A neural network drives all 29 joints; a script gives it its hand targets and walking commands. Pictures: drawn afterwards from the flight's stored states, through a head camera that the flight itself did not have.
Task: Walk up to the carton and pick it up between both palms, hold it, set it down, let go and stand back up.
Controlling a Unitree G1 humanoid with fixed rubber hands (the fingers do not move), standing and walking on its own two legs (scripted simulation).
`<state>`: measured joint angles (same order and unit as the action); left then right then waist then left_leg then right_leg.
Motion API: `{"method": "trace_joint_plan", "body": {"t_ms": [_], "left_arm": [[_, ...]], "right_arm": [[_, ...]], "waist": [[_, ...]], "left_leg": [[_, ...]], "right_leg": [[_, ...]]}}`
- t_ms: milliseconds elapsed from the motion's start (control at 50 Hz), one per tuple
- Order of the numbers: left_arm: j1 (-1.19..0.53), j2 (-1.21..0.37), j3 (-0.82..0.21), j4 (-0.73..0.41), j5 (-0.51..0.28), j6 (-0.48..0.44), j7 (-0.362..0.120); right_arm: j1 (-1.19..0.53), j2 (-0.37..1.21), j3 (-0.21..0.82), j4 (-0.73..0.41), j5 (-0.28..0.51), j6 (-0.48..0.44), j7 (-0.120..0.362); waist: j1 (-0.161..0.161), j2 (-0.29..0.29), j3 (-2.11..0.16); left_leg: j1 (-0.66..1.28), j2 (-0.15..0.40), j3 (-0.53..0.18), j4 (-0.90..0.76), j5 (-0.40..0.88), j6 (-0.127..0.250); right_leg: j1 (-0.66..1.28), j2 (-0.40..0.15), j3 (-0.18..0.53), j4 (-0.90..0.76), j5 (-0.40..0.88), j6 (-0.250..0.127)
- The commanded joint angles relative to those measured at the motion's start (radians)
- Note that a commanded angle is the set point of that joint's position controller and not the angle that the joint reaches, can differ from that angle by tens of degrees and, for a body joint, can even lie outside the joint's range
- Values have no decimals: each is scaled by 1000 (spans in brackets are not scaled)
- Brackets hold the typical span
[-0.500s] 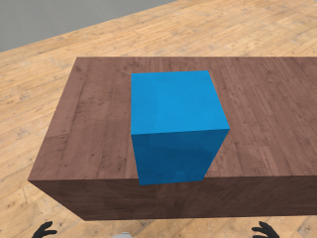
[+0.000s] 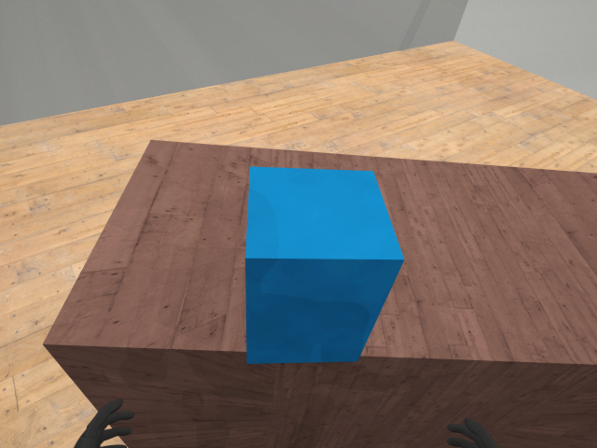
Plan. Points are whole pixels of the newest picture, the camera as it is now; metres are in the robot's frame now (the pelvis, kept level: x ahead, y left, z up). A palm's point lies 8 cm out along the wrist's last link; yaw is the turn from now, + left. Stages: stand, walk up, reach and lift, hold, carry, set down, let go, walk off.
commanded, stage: reach and lift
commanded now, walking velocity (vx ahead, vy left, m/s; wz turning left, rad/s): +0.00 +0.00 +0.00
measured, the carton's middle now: (307, 271) +0.40 -0.01 +0.00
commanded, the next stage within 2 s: none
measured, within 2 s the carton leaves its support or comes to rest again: neither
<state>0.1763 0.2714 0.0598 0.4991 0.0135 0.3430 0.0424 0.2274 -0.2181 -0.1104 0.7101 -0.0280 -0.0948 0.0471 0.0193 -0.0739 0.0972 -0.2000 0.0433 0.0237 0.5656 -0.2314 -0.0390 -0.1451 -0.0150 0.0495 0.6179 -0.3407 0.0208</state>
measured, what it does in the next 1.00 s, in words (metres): stands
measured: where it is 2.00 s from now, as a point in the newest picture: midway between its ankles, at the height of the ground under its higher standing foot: outside the picture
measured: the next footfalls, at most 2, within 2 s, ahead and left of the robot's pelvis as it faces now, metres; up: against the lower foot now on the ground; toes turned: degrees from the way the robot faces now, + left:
none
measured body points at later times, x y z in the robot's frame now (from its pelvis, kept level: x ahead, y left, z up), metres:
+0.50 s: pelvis +0.01 +0.03 +0.01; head -0.02 +0.03 +0.46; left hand +0.19 +0.25 -0.05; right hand +0.17 -0.22 -0.05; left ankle +0.05 +0.15 -0.73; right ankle +0.01 -0.13 -0.73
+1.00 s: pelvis +0.05 +0.00 +0.02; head +0.04 +0.00 +0.47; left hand +0.21 +0.21 -0.02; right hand +0.21 -0.20 -0.03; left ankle +0.05 +0.14 -0.73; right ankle +0.01 -0.13 -0.73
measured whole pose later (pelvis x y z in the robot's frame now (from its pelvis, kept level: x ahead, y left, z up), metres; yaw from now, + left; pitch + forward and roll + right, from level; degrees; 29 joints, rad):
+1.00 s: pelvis +0.05 +0.00 +0.02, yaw -1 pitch -5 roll +0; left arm 0.36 0.17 -0.07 0.39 -0.09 -0.29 0.08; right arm 0.37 -0.11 0.05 0.47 0.15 -0.41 -0.01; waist 0.05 -0.02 0.06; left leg -0.07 0.05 0.03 0.37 -0.20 -0.05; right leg -0.01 -0.01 0.04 0.38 -0.28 0.01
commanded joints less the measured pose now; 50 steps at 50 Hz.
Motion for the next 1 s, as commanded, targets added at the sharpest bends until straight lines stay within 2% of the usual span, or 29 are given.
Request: {"method": "trace_joint_plan", "body": {"t_ms": [0, 120, 200, 260, 300, 340, 380, 420, 580, 700, 840, 980], "left_arm": [[-201, 152, 35, -248, -25, -87, 10], [-166, 157, 21, -262, -45, -128, -4], [-133, 136, 0, -288, -68, -148, 2], [-105, 95, -20, -286, -80, -175, 28], [-62, 48, -42, -260, -61, -206, 50], [-38, 12, -48, -243, -54, -239, 63], [-30, -1, -51, -249, -76, -274, 79], [-26, -6, -52, -245, -80, -311, 89], [-1, -12, -73, -294, -84, -457, 101], [51, -11, -86, -313, -84, -554, 88], [112, -9, -93, -301, -102, -650, 57], [143, -23, -95, -301, -108, -726, 32]], "right_arm": [[-95, -116, -30, -253, 8, -27, -9], [-43, -88, -34, -362, 20, -4, -33], [-41, -93, -52, -409, 33, 3, -34], [-80, -121, -80, -416, 29, 5, -9], [-98, -156, -99, -400, 30, 0, 22], [-108, -164, -94, -380, 48, -16, 44], [-108, -139, -85, -371, 60, -37, 56], [-90, -120, -70, -374, 68, -59, 55], [-20, -64, 1, -364, 125, -157, 23], [41, -28, 40, -354, 151, -235, -7], [84, 0, 90, -392, 174, -335, -45], [116, 22, 141, -428, 200, -409, -64]], "waist": [[-8, 72, -35], [-12, 6, -55], [-9, 2, -55], [4, 63, -31], [19, 155, -25], [40, 134, -33], [52, 74, -48], [51, 48, -51], [45, 88, -63], [33, 99, -78], [27, 61, -86], [28, 27, -92]], "left_leg": [[219, -82, 109, -130, -74, 25], [379, -96, 97, -76, -69, 21], [414, -72, 70, -97, -82, 23], [217, -13, 44, -236, -203, 29], [-13, 49, 11, -371, -294, 32], [-46, 50, -2, -395, -252, 21], [52, 19, 14, -366, -168, 1], [109, 0, 37, -343, -110, 3], [188, -34, 71, -291, 58, 2], [245, -55, 71, -242, 203, -2], [263, -62, 47, -207, 335, 5], [269, -63, 29, -193, 404, 8]], "right_leg": [[-340, -7, -45, -283, -106, -45], [-487, -54, -30, -342, -209, -93], [-511, -44, -55, -339, -207, -98], [-306, 36, -102, -262, -95, -51], [-29, 109, -127, -173, 39, -14], [49, 111, -115, -183, 96, -18], [-26, 80, -82, -247, 48, -29], [-69, 65, -59, -288, 23, -37], [-75, 50, -24, -338, 69, -57], [-80, 39, -13, -358, 146, -56], [-47, 35, -13, -346, 332, -31], [-12, 38, -12, -332, 451, -17]]}}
